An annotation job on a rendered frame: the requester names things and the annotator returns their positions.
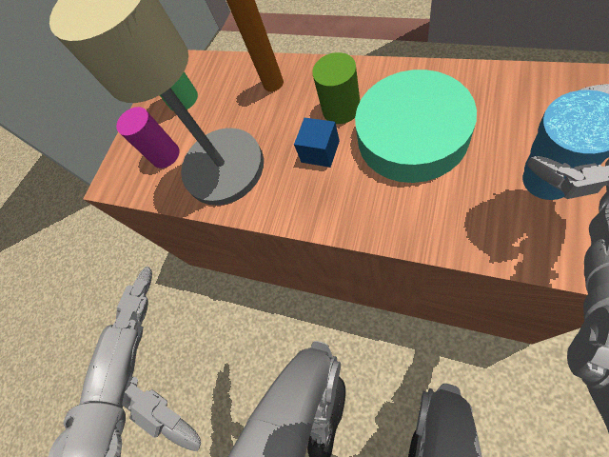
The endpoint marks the left robot foot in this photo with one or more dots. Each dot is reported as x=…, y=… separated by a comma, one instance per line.
x=325, y=449

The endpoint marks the right robot arm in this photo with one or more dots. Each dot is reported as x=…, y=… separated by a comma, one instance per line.
x=588, y=354

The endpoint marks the desk lamp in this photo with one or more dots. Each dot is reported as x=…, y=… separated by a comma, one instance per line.
x=132, y=48

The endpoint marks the left robot hand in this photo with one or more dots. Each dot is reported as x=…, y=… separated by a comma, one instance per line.
x=109, y=376

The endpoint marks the right robot hand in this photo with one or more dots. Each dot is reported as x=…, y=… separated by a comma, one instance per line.
x=580, y=180

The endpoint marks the left robot arm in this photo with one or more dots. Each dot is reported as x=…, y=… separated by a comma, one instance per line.
x=92, y=429

